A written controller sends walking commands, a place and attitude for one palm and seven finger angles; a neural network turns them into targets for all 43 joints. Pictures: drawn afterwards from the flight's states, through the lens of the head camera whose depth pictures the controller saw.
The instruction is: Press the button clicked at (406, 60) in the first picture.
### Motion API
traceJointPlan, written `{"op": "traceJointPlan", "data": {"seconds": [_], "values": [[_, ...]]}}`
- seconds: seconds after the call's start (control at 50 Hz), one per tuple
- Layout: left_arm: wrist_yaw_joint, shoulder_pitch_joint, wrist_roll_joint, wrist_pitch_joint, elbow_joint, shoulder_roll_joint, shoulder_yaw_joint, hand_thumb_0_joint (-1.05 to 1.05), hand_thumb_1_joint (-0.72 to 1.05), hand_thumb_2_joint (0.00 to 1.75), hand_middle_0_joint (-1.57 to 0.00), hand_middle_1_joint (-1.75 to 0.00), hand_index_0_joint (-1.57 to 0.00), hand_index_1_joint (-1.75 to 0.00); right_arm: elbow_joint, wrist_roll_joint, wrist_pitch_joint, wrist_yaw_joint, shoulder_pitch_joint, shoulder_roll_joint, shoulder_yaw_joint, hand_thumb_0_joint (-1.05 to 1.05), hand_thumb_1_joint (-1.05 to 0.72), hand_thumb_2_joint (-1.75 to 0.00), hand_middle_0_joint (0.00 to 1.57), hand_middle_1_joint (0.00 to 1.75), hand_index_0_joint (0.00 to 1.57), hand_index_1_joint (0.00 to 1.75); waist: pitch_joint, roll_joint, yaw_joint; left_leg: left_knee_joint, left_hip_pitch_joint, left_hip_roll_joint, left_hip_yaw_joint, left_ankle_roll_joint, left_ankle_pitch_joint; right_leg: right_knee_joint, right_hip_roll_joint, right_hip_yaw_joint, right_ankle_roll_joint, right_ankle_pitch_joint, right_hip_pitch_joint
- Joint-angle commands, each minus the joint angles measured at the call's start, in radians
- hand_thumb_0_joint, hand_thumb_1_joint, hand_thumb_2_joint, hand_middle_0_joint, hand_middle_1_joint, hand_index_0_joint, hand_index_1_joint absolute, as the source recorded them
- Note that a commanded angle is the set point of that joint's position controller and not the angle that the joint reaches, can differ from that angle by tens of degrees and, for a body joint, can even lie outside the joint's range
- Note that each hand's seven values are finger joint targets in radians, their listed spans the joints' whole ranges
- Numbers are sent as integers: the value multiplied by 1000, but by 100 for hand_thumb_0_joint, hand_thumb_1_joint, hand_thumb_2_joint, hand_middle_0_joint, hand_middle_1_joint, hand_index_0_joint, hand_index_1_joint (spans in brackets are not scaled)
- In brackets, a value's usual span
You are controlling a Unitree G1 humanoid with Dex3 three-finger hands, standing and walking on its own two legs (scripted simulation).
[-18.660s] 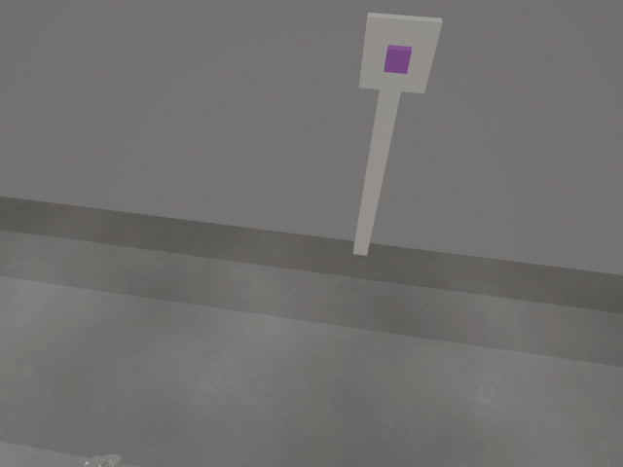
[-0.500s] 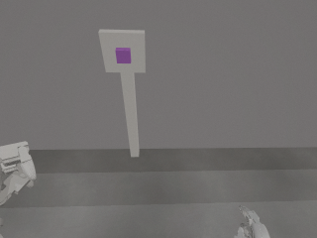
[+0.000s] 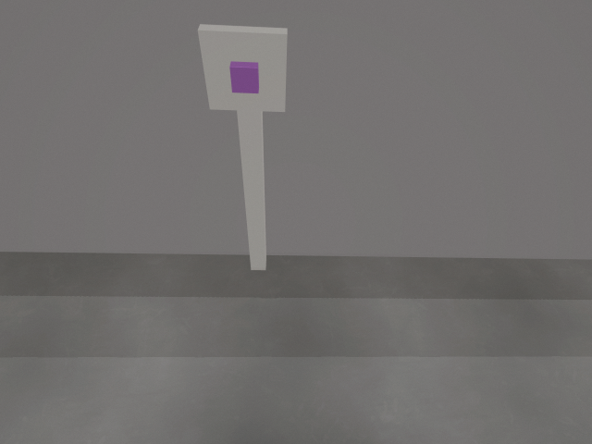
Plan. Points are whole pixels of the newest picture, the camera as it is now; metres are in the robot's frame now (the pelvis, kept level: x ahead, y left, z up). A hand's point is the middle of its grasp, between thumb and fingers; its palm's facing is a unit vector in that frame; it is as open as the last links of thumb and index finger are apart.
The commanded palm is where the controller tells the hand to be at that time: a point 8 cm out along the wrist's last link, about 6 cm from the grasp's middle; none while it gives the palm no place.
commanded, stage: let the arm hang, fingers relaxed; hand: left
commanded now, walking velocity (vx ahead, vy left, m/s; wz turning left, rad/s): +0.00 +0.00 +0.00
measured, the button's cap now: (245, 77) +0.81 +0.15 +0.08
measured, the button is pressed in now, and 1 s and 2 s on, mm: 0 0 0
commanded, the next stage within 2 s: stand and wait in 0.78 s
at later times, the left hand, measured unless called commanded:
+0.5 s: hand out of the picture -0.01 +0.20 -0.16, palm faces +0.01 -0.97 -0.24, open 7.1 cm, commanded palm none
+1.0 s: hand out of the picture +0.01 +0.17 -0.17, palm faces +0.01 -0.98 -0.21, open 7.4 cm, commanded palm none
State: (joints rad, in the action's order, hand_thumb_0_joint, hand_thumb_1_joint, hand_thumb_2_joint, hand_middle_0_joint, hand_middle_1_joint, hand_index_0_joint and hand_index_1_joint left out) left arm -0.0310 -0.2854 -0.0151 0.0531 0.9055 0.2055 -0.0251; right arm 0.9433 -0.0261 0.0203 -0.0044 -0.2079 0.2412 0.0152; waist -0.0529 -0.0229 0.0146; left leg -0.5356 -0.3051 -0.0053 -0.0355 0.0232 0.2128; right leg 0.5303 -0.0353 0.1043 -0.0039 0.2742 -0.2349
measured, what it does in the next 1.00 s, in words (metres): stands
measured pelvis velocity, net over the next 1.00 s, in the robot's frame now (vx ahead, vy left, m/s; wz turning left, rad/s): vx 0.01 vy -0.01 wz -0.01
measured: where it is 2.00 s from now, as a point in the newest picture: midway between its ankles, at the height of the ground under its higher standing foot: outside the picture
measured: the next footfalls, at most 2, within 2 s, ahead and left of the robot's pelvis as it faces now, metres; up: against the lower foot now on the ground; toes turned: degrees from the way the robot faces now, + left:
none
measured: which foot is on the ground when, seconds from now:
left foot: down 0.00-1.00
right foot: down 0.00-1.00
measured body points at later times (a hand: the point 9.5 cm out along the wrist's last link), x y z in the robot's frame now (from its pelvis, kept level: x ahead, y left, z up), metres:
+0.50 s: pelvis +0.00 +0.00 +0.01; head +0.00 -0.01 +0.46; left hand -0.01 +0.25 -0.14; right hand -0.01 -0.21 -0.16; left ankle +0.05 +0.10 -0.73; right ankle +0.01 -0.12 -0.73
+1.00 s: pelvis +0.01 -0.01 +0.01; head +0.01 -0.02 +0.46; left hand +0.01 +0.22 -0.15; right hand -0.01 -0.23 -0.15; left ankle +0.05 +0.10 -0.73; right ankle +0.01 -0.12 -0.73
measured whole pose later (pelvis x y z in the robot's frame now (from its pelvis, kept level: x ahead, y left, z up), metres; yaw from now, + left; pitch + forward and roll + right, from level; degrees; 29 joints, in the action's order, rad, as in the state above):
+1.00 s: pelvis +0.01 -0.01 +0.01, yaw -1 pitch -3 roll +0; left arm -0.02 -0.26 -0.01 0.00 1.16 0.16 -0.02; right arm 1.15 -0.02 0.01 0.03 -0.28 0.15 -0.01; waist -0.06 0.01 0.01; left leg -0.41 -0.20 -0.02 -0.04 0.00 0.16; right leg 0.40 -0.01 0.10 -0.02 0.22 -0.14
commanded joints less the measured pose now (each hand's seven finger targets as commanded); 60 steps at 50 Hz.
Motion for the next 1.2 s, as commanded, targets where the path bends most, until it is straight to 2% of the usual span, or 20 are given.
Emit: {"op": "traceJointPlan", "data": {"seconds": [0.0,0.06,0.14,0.26,0.46,0.58,0.62,0.68,0.82,0.94,1.18], "values": [[16,-29,-4,-52,45,141,-21,0,90,90,-68,-82,-68,-82,-4,0,-16,20,-3,86,-35,0,-90,-90,20,30,20,30,61,195,-21,191,15,-89,122,11,66,-175,-75,-110,-51,26,55],[17,-30,0,-56,114,145,-12,0,90,90,-57,-70,-57,-70,45,4,-12,24,-48,92,-41,0,-90,-90,20,30,20,30,34,105,-13,205,39,-92,124,13,94,-209,-78,-104,-55,54,32],[15,-46,2,-55,180,140,-7,0,90,90,-42,-54,-42,-54,97,7,-11,29,-92,85,-46,0,-90,-90,20,30,20,30,4,78,-11,236,44,-101,133,18,129,-213,-72,-88,-53,71,16],[9,-58,1,-54,224,126,-5,0,90,90,-20,-30,-20,-30,138,7,-12,32,-125,67,-48,0,-90,-90,20,30,20,30,-35,29,-11,244,44,-100,121,20,116,-211,-74,-85,-51,78,-3],[1,-52,0,-54,228,88,-6,0,90,90,-20,-30,-20,-30,159,4,-12,32,-134,17,-44,0,-90,-90,20,30,20,30,-59,22,-11,237,43,-90,101,13,82,-214,-77,-97,-42,82,-24],[-2,-34,0,-58,221,72,-8,0,90,90,-20,-30,-20,-30,165,4,-18,33,-129,-4,-40,0,-90,-90,20,30,20,30,-46,40,-11,228,53,-92,89,5,11,-209,-80,-96,-39,15,1],[-3,-35,0,-62,219,76,-9,0,90,90,-20,-30,-20,-30,162,7,-20,34,-126,0,-42,0,-90,-90,20,30,20,30,-40,18,-12,215,68,-93,83,5,-26,-216,-81,-99,-39,-6,5],[-3,-29,3,-66,219,68,-9,0,90,90,-20,-30,-20,-30,168,6,-22,36,-127,-10,-39,0,-90,-90,20,30,20,30,-20,42,-10,202,86,-94,73,1,-78,-218,-87,-103,-40,-46,23],[-4,-21,4,-67,220,75,-13,0,90,90,-20,-30,-20,-30,169,9,-20,39,-123,1,-42,0,-90,-90,20,30,20,30,-27,41,-9,197,96,-98,70,-2,-85,-234,-84,-104,-43,-49,30],[-3,-15,5,-66,226,78,-12,0,90,90,-20,-30,-20,-30,174,7,-16,39,-122,3,-43,0,-90,-90,20,30,20,30,-45,27,-5,200,98,-97,69,-4,-48,-252,-86,-108,-45,4,12],[0,1,4,-69,230,100,-16,0,90,90,-20,-30,-20,-30,174,7,-19,39,-101,29,-46,0,-90,-90,20,30,20,30,-27,37,-6,205,110,-103,73,-3,-64,-254,-87,-107,-47,-12,30]]}}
